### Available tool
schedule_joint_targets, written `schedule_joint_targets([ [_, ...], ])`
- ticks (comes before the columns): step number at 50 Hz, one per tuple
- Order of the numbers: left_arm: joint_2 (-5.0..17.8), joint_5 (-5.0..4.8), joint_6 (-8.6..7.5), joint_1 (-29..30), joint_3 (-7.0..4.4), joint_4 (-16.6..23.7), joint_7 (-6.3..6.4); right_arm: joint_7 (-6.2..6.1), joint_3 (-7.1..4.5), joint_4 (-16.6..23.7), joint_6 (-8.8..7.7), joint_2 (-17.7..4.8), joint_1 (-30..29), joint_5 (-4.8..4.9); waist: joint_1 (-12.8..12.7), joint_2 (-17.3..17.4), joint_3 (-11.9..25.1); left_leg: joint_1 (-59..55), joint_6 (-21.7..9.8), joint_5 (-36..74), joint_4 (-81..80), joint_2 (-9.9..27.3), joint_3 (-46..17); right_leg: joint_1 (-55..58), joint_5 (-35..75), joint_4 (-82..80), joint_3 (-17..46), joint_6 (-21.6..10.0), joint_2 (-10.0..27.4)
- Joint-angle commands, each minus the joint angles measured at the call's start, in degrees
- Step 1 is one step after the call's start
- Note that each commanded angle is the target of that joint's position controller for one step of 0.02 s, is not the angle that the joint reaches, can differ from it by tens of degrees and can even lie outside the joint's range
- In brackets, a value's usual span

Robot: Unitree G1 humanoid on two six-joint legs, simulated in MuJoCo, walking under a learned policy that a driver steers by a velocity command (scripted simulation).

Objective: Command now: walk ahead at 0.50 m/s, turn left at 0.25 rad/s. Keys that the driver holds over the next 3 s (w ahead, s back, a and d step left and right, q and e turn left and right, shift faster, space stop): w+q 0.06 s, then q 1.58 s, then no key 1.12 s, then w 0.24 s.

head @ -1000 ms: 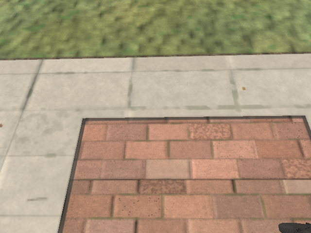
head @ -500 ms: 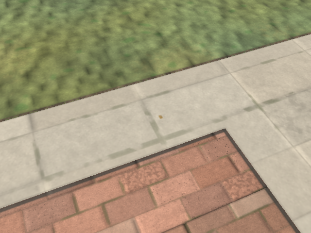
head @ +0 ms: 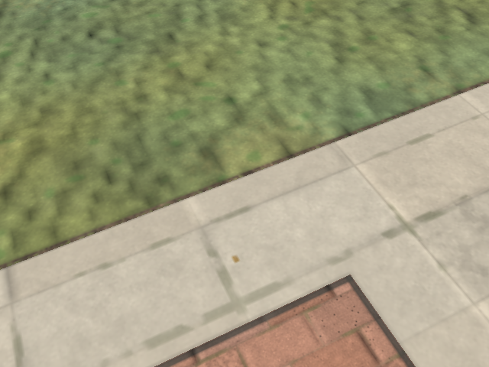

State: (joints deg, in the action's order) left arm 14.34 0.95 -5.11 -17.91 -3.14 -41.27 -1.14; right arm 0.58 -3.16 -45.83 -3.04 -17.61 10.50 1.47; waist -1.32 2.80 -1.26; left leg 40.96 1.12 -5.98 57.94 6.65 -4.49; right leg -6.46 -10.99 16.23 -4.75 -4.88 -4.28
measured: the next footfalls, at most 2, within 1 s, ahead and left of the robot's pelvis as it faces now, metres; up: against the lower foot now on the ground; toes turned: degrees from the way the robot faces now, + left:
left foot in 0.26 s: +0.31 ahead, +0.14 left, +0.00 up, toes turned +9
right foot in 0.70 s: +0.38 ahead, -0.08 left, +0.00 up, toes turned +30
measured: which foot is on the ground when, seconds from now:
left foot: up 0.00-0.24, down 0.26-0.70, up 0.72-1.00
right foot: down 0.00-0.24, up 0.26-0.68, down 0.70-1.00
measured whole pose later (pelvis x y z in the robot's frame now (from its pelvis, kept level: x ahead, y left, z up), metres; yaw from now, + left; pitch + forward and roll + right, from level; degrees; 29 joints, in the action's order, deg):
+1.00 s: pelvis +0.27 +0.00 -0.01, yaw +35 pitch +2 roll +1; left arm 14.8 0.8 0.8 -9.4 -3.3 -38.6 2.5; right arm -0.4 -4.9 -35.6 4.5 -17.8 10.4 1.3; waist -0.9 1.5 -2.3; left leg 27.6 5.4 -23.3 54.0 0.6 -1.3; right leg -16.0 -12.5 26.6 -3.9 0.1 3.9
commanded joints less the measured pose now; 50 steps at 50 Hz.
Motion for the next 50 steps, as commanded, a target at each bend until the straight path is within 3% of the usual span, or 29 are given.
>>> schedule_joint_targets([
  [1,8.08,0.08,-1.36,2.78,-2.09,2.94,0.88,0.40,-0.89,2.64,-0.55,-2.93,-0.59,-0.12,0.56,-5.45,-0.30,-0.89,0.03,11.15,-8.46,-0.58,-1.42,-0.67,17.89,-8.28,3.28,-5.67,14.73],
  [3,8.61,-0.13,-1.29,2.09,-2.17,1.98,1.18,1.06,-0.42,3.64,-0.80,-1.80,-3.84,-0.22,-0.95,-5.33,-1.61,-1.45,-0.49,14.92,-14.30,-1.21,0.74,0.83,17.63,-9.05,1.16,-4.55,15.10],
  [5,8.88,-0.30,-0.75,1.41,-2.22,0.75,1.66,1.77,0.12,5.21,-1.03,-0.56,-7.00,-0.83,-2.04,-4.77,-3.54,-1.97,-1.17,15.55,-19.64,-2.08,2.96,2.73,26.11,-6.89,-1.36,-3.56,15.52],
  [7,9.72,-0.70,0.45,0.50,-2.47,-0.15,2.40,2.79,0.21,7.14,-1.30,-0.41,-8.97,-1.26,-2.70,-5.25,-3.15,-1.90,-1.75,12.98,-22.49,-3.36,5.67,6.42,34.51,-2.55,-2.61,-2.89,16.45],
  [9,11.05,-1.18,1.78,1.24,-2.84,-0.06,3.20,3.74,-0.36,8.28,-1.40,-1.63,-7.44,-1.33,-1.44,-7.20,-0.57,-4.11,-3.06,6.65,-23.58,-5.69,8.04,10.11,45.64,3.38,-2.97,-2.23,17.27],
  [11,12.22,-1.53,2.95,3.20,-3.19,0.76,4.15,3.99,-1.75,7.52,-1.20,-4.49,0.00,-1.32,2.54,-9.27,4.16,-12.45,-5.07,1.34,-24.41,-9.30,10.12,10.82,56.56,14.35,-3.44,-0.58,16.89],
  [12,11.90,-1.79,3.21,4.60,-3.01,1.27,4.34,3.42,-3.10,6.16,-1.31,-7.18,7.11,-1.32,6.60,-7.99,7.69,-22.22,-6.95,6.42,-29.68,-10.76,9.41,7.61,52.77,25.11,-4.48,1.31,14.75],
  [13,10.15,-0.86,2.54,3.38,-2.19,2.27,4.14,2.05,-4.33,5.95,-1.12,-11.61,12.07,-1.58,8.71,-1.17,12.82,-37.25,-10.65,28.04,-30.32,-3.88,-0.43,-3.73,31.74,42.06,-4.83,4.65,10.48],
  [14,2.51,1.96,1.50,-5.86,0.01,3.27,2.70,1.09,-4.57,7.43,-0.83,-16.29,9.91,-2.54,0.98,12.90,20.52,-58.14,-22.78,57.77,-23.33,12.00,-23.59,-26.62,-29.80,63.92,0.02,9.00,-0.45],
  [15,7.78,0.16,0.53,-4.90,-0.24,2.37,1.48,1.20,-3.98,9.16,-0.55,-13.37,11.08,-2.69,5.54,5.69,32.36,-61.85,-27.48,47.77,-28.49,15.10,-33.08,-29.67,-29.34,71.31,12.53,8.68,-0.57],
  [16,10.46,-1.92,0.55,1.59,-0.93,3.96,1.24,1.11,-3.59,10.48,-0.01,-10.82,6.94,-2.00,6.43,1.55,25.73,-56.07,-24.55,37.17,-31.18,12.04,-26.09,-32.61,-24.10,69.11,13.23,7.56,2.61],
  [17,10.12,-1.54,1.00,5.03,-0.81,5.04,1.82,0.75,-2.94,10.84,0.63,-8.25,3.36,-0.66,4.84,-3.23,16.93,-46.91,-21.34,28.37,-33.49,8.91,-21.28,-34.57,-19.59,64.20,11.44,7.42,4.65],
  [18,9.94,-0.78,1.89,6.30,-0.97,4.96,2.55,0.34,-2.36,11.48,1.28,-6.73,0.96,-0.14,3.14,-4.78,11.36,-37.86,-19.66,23.13,-36.01,6.86,-18.67,-33.22,-17.31,60.27,10.75,7.82,6.00],
  [20,9.44,-0.42,3.61,4.35,-1.16,5.13,3.01,0.03,-2.45,12.30,1.99,-7.08,-1.46,-1.41,-0.21,-1.13,7.39,-25.64,-18.36,19.04,-39.45,3.78,-16.04,-26.35,-15.11,53.54,10.04,8.25,6.33],
  [23,6.88,0.03,3.94,2.75,-0.37,4.19,3.82,-0.75,-3.16,12.18,2.28,-8.65,-1.39,-1.82,-0.70,1.20,9.32,-22.47,-17.48,26.38,-38.20,1.57,-12.54,-23.18,-12.36,43.52,8.63,10.00,5.00],
  [26,7.03,-0.28,4.41,4.58,-0.35,4.11,3.98,-1.88,-3.53,12.65,3.62,-9.39,-1.89,-0.96,0.14,2.50,12.09,-22.81,-15.17,14.80,-37.46,0.29,-13.61,-21.71,-6.44,37.58,9.57,10.73,4.41],
  [30,7.06,-0.77,4.13,8.53,-0.57,5.28,3.33,-2.40,-3.52,13.43,5.03,-9.11,-2.33,-0.99,1.82,5.91,9.58,-22.06,-12.93,-2.80,-37.73,-0.93,-18.12,-19.96,-5.08,28.67,10.25,9.95,3.20],
  [32,7.44,-0.99,3.32,8.76,-0.90,5.50,2.85,-2.25,-3.49,13.60,5.32,-8.82,-1.82,-0.99,2.23,7.29,9.26,-24.30,-12.45,-1.22,-35.90,-0.52,-21.03,-18.21,-6.27,22.99,10.32,9.04,2.53],
  [34,7.60,-1.14,2.50,5.67,-1.48,4.56,2.38,-2.27,-3.23,13.99,5.67,-7.98,-2.84,-0.36,0.05,7.59,9.03,-24.43,-10.47,1.40,-32.33,-2.02,-22.11,-11.49,-0.52,10.23,9.22,7.33,2.49],
  [35,9.96,-0.62,2.33,4.21,-2.32,4.27,2.47,-2.33,-2.75,14.08,5.74,-6.26,-1.57,-0.27,0.18,5.04,9.28,-21.22,-7.90,-4.03,-28.26,-4.61,-20.43,-5.64,2.88,5.65,12.50,5.38,7.72],
  [36,14.86,0.73,2.82,5.97,-3.33,5.49,2.97,-2.16,-1.87,14.62,5.68,-2.88,0.66,-0.79,2.95,-8.89,8.53,-13.06,-4.20,-19.72,-15.81,-11.39,-11.01,-1.05,10.89,2.91,24.90,-0.46,20.93],
  [37,15.47,2.72,3.17,5.64,-3.71,4.94,2.63,-1.88,-2.83,16.41,4.77,-6.10,-0.18,-0.96,3.01,-21.46,6.86,-4.77,-1.48,-31.23,-3.39,-14.99,-3.77,-3.29,19.48,0.69,36.93,-9.69,28.40],
  [38,12.28,2.14,3.08,7.49,-2.95,6.32,2.72,-1.71,-4.17,14.76,4.49,-10.24,1.73,-1.25,2.84,-15.51,6.74,-4.24,0.23,-28.44,6.22,-11.58,-5.03,-3.43,20.09,1.76,33.87,-10.89,28.06],
  [39,9.73,1.25,3.22,9.36,-2.38,6.67,2.99,-1.74,-4.72,13.09,4.94,-10.79,2.31,-0.65,3.11,-11.25,5.94,-4.08,1.30,-24.58,9.86,-10.97,-4.24,-3.67,19.18,3.38,26.72,-8.07,23.92],
  [40,8.61,0.31,3.53,10.80,-2.07,7.08,3.19,-2.12,-4.58,11.88,5.77,-9.24,3.18,-0.51,3.50,-9.32,5.40,-3.64,2.47,-21.82,12.45,-10.40,-3.19,-3.00,17.81,4.40,21.67,-5.63,20.38],
  [41,8.23,-0.32,3.75,11.05,-1.86,7.10,3.43,-2.17,-4.21,11.92,6.35,-7.90,2.93,-0.53,2.80,-9.43,4.48,-2.46,3.46,-19.59,14.53,-10.02,-2.59,-2.78,19.67,4.64,19.03,-5.39,19.61],
  [44,8.76,0.21,4.73,8.78,-2.11,6.42,4.07,-1.85,-3.07,13.94,6.64,-4.50,-1.04,0.16,0.55,-11.98,4.22,-2.72,4.94,-16.17,8.14,-8.67,1.67,-0.15,20.45,3.78,12.82,-5.93,17.58],
  [48,11.30,-0.06,5.48,7.86,-3.32,5.78,4.14,-0.95,-2.24,15.96,6.44,-3.04,-3.84,-0.24,-1.27,-14.16,6.51,-8.98,4.67,-17.76,-4.07,-5.89,3.99,1.99,20.59,4.16,10.45,-7.22,20.39],
  [50,12.31,-0.48,5.52,8.71,-3.80,5.65,3.69,-0.46,-2.40,16.14,6.57,-3.59,-3.35,-0.25,-1.16,-14.99,6.83,-13.85,3.65,-17.63,-9.41,-5.78,5.92,0.28,20.57,4.21,9.16,-7.32,21.31],
])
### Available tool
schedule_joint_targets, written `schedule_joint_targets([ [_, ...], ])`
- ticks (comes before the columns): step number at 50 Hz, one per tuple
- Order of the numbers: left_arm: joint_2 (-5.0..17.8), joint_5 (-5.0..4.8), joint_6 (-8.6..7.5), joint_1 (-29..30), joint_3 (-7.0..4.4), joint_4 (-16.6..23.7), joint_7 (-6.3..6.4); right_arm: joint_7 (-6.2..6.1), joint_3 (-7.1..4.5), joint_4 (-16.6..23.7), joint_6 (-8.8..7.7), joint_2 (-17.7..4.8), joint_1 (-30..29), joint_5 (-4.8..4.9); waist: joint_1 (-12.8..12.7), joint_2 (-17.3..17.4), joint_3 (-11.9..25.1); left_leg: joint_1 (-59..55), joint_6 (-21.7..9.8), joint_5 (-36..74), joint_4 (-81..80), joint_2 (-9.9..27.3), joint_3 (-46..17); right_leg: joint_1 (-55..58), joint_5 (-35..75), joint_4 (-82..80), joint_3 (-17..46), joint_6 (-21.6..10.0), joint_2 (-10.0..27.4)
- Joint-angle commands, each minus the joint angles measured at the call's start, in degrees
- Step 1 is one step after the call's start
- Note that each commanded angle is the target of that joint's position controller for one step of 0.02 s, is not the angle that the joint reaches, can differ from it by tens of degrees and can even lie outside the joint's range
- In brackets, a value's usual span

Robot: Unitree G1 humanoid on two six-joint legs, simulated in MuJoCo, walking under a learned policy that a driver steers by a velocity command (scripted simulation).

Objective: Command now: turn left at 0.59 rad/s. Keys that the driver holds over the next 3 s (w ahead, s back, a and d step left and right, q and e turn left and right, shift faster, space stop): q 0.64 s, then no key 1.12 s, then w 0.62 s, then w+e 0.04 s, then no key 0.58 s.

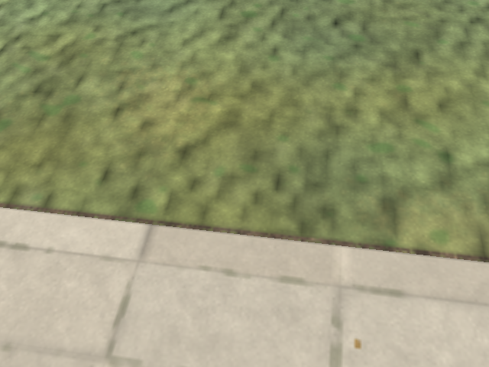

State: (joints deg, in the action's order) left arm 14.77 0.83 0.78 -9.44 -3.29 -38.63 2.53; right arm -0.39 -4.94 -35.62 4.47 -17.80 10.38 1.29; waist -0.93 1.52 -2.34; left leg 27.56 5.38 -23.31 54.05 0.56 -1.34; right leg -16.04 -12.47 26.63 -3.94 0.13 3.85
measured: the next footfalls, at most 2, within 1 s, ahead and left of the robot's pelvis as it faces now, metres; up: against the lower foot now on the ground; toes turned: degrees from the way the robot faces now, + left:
left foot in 0.12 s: +0.02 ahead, +0.14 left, +0.00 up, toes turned +6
right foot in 0.60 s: +0.08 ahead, -0.08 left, +0.00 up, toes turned +27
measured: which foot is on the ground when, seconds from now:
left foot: up 0.00-0.10, down 0.12-0.60, up 0.62-0.94, down 0.96-1.00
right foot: down 0.00-0.12, up 0.14-0.58, down 0.60-1.00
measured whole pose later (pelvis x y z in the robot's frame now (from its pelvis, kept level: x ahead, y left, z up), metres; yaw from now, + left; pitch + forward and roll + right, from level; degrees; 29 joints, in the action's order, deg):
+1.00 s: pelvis -0.02 +0.02 -0.01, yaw +28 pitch +0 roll +0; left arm 15.1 0.5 -0.1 -9.9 -2.3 -42.4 0.2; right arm -1.0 -2.8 -37.7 3.0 -14.9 11.0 -0.2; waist -1.4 -1.2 -2.7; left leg 12.3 0.3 -15.9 27.9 -0.8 -2.5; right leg -15.0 -16.4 30.7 -0.7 1.3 2.7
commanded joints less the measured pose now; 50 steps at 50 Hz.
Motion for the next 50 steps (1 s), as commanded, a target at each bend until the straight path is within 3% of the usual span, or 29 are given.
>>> schedule_joint_targets([
  [1,12.09,-0.66,-0.43,0.32,-3.78,2.80,-0.23,0.74,-0.84,5.96,-0.80,-3.86,-2.87,-0.05,-1.51,-13.89,7.89,-2.00,-1.24,0.05,-8.05,0.15,3.54,9.70,21.56,-5.86,8.09,-12.24,13.67],
  [3,12.48,-1.45,-0.58,0.86,-4.01,2.36,-0.57,1.23,-1.20,5.88,-0.55,-4.18,-1.65,0.01,-0.70,-13.75,7.57,-5.19,-3.13,2.53,-14.86,-0.10,4.55,9.44,20.50,-4.26,7.57,-11.29,14.39],
  [5,11.55,-2.47,-0.61,1.24,-3.88,1.54,-0.62,1.42,-1.76,4.19,-0.58,-4.10,2.74,-0.10,1.79,-11.79,7.84,-13.73,-6.43,11.59,-27.44,-2.18,6.23,6.11,16.58,1.01,4.32,-7.54,12.66],
  [6,9.44,-1.95,-0.75,-1.75,-3.41,0.26,-0.86,0.93,-2.59,3.77,-0.73,-6.33,4.76,-0.23,1.86,-5.70,8.07,-21.65,-8.67,20.08,-31.90,-0.29,1.06,-0.57,8.77,8.09,0.25,-3.13,9.94],
  [7,5.11,1.34,-0.81,-1.65,-1.93,2.40,-1.30,-0.12,-4.15,4.99,-1.12,-13.64,6.37,-0.63,0.35,13.68,8.43,-31.62,-15.15,43.45,-31.77,15.92,-20.71,-17.99,-19.31,27.10,-5.40,3.20,2.40],
  [8,7.04,0.96,-1.07,4.96,-2.35,4.85,-0.60,0.51,-3.82,5.72,-2.49,-14.24,6.60,-2.90,4.42,15.16,9.59,-25.10,-25.56,44.76,-33.50,22.37,-29.18,-23.68,-27.58,37.90,3.84,4.34,-2.89],
  [9,9.35,-0.24,-0.89,6.24,-3.10,4.66,-0.29,0.76,-3.08,5.45,-3.65,-12.01,5.06,-3.14,4.32,9.47,8.21,-23.91,-24.79,40.29,-34.27,19.32,-24.41,-24.27,-24.05,42.67,6.90,3.99,-1.73],
  [10,9.64,-0.64,-0.72,5.50,-3.38,3.98,-0.06,0.48,-2.56,5.02,-4.20,-10.33,2.09,-2.28,2.42,7.74,6.44,-22.37,-21.45,36.56,-33.99,15.79,-20.10,-24.59,-18.80,42.31,7.69,3.46,-1.25],
  [11,9.50,-0.20,-0.59,4.56,-3.59,2.77,0.39,0.08,-2.13,5.26,-4.13,-8.83,-0.20,-1.22,1.50,5.32,6.37,-22.08,-18.86,33.78,-33.65,13.18,-18.01,-24.46,-14.99,41.00,8.12,3.57,-0.85],
  [12,9.62,0.14,-0.49,3.80,-3.75,2.65,0.56,-0.28,-1.74,5.36,-3.87,-8.22,-1.87,-0.52,0.64,5.84,6.31,-20.75,-18.16,35.31,-33.54,12.00,-16.94,-23.17,-12.10,40.71,8.05,4.02,-1.20],
  [15,7.92,-0.51,-0.75,2.30,-3.36,2.02,-0.03,-1.14,-1.32,5.13,-3.42,-7.60,-1.42,-1.02,0.16,6.16,8.54,-20.43,-18.32,35.38,-33.46,10.11,-16.02,-19.84,-7.80,38.45,7.56,4.83,-3.09],
  [19,6.45,-0.62,-1.02,4.97,-2.60,2.68,-0.43,-1.77,-1.87,4.66,-3.00,-9.04,-0.30,-0.77,1.64,6.68,7.86,-20.76,-18.15,26.89,-33.16,9.37,-19.29,-17.30,-6.71,25.52,8.36,5.21,-4.17],
  [22,6.68,-0.93,-1.45,5.46,-2.55,2.89,-1.07,-1.51,-2.17,4.85,-2.63,-9.83,-0.82,-0.89,2.13,7.62,7.00,-17.63,-18.49,22.43,-32.93,9.13,-22.88,-12.54,-8.45,19.02,8.78,4.69,-5.28],
  [26,7.31,-1.43,-2.39,4.10,-2.82,2.93,-2.01,-0.89,-2.25,5.04,-2.17,-9.92,-2.05,-0.37,1.95,8.43,7.28,-17.48,-18.04,25.37,-31.16,8.40,-28.25,-7.00,-9.23,10.41,9.01,3.43,-6.62],
  [28,7.17,-1.41,-2.89,1.08,-3.07,2.09,-2.44,-1.03,-2.10,5.31,-1.84,-9.43,-3.92,0.42,-0.29,7.97,7.78,-16.53,-15.88,25.79,-28.69,6.26,-28.78,-0.64,-2.41,-0.81,8.17,2.18,-6.72],
  [29,8.20,-1.04,-3.00,-0.60,-3.51,1.52,-2.35,-1.27,-1.83,5.37,-1.77,-8.44,-3.70,0.68,-0.85,6.53,8.26,-13.42,-13.45,21.02,-26.55,4.14,-27.50,5.14,4.10,-5.91,8.92,0.99,-4.22],
  [30,11.86,-0.04,-2.73,-1.83,-4.26,1.94,-1.98,-1.27,-1.09,5.34,-1.84,-5.60,-1.07,-0.01,0.52,-2.78,10.25,-6.70,-9.95,6.24,-16.85,-0.54,-21.50,12.37,9.71,-7.42,18.11,-3.06,6.70],
  [31,15.63,1.51,-2.23,-0.67,-4.95,1.55,-2.10,-1.32,-1.48,6.72,-2.35,-6.17,-0.20,0.47,2.59,-18.70,6.45,5.33,-6.28,-12.61,-6.40,-9.81,-9.56,11.46,20.20,-9.58,31.80,-12.96,16.98],
  [32,12.33,1.57,-2.53,1.26,-4.18,3.10,-1.95,-1.42,-3.04,5.38,-2.79,-11.04,1.02,-0.80,1.86,-14.19,6.13,6.30,-3.56,-13.57,7.56,-5.32,-9.41,8.55,20.30,-9.76,32.92,-17.19,20.55],
  [33,9.25,1.11,-2.56,3.76,-3.17,3.82,-1.56,-1.26,-3.78,3.95,-2.61,-12.30,1.49,-0.38,2.67,-10.25,5.42,5.44,-2.78,-9.69,12.50,-4.53,-9.26,6.42,18.08,-9.05,27.38,-15.44,17.02],
  [34,8.12,0.38,-2.40,5.81,-2.74,4.13,-1.37,-1.46,-3.62,2.40,-1.98,-10.65,2.59,-0.39,3.43,-8.20,4.33,5.14,-1.72,-6.52,14.85,-4.37,-8.66,5.68,15.00,-8.42,22.24,-12.83,12.86],
  [35,7.48,-0.53,-2.33,6.16,-2.40,4.03,-1.19,-1.59,-3.24,2.00,-1.50,-9.16,2.73,-0.63,2.86,-8.17,3.59,6.44,-0.91,-3.71,16.96,-4.61,-8.60,6.34,15.00,-8.10,19.93,-12.08,11.28],
  [38,7.52,-0.25,-1.65,3.49,-1.96,3.06,-0.79,-1.40,-1.76,2.78,-1.50,-5.13,0.39,-0.11,0.99,-9.53,3.77,5.37,0.42,-1.22,11.54,-4.66,-5.65,8.54,18.54,-7.97,14.49,-12.61,8.51],
  [42,9.09,-0.54,-1.04,2.70,-2.21,2.16,-1.11,-0.98,0.08,3.65,-1.83,-2.13,-1.99,-0.93,-0.56,-12.21,6.23,-3.63,0.41,-3.25,-6.87,-1.11,-1.93,10.22,20.09,-6.41,12.71,-13.02,9.01],
  [45,10.48,-1.47,-0.57,1.35,-2.32,1.08,-1.62,-0.58,-0.12,2.49,-1.97,-3.24,-0.21,-0.53,-0.49,-12.59,6.11,-10.75,-0.68,2.36,-20.11,-1.66,1.34,8.74,20.87,-4.63,13.45,-13.00,9.41],
  [47,8.90,-2.25,-0.80,-0.49,-1.53,-0.29,-1.77,-0.36,-0.11,0.88,-2.19,-3.44,2.74,-1.01,1.30,-10.36,5.41,-19.78,-3.55,15.43,-35.79,-1.95,1.30,4.98,18.33,-2.60,12.28,-9.38,7.76],
  [48,7.50,-1.28,-1.52,-2.47,-0.87,-0.81,-2.10,-0.70,-0.30,1.41,-2.26,-5.83,3.32,-1.42,0.48,-6.11,7.43,-26.93,-5.49,24.03,-35.13,2.82,-4.81,0.63,12.20,-0.44,10.74,-5.06,6.03],
  [49,4.69,1.20,-2.47,-4.05,0.21,-0.11,-2.81,-1.35,-0.95,2.05,-2.00,-10.19,3.31,-2.00,-2.25,7.08,9.66,-30.88,-9.71,38.60,-31.43,12.05,-14.01,-4.52,-2.29,5.84,5.23,-0.52,0.64],
  [50,3.99,0.89,-2.51,-1.41,0.54,0.34,-2.42,-0.75,0.35,1.58,-2.46,-5.69,-0.41,-2.60,-1.73,10.98,8.55,-20.10,-15.01,29.23,-32.53,13.69,-14.89,-0.14,-8.46,2.19,4.57,1.77,-0.18],
])
Over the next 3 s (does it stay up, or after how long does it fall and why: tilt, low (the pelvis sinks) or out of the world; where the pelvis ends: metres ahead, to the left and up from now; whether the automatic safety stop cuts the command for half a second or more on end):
stays up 0.35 0.20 0.00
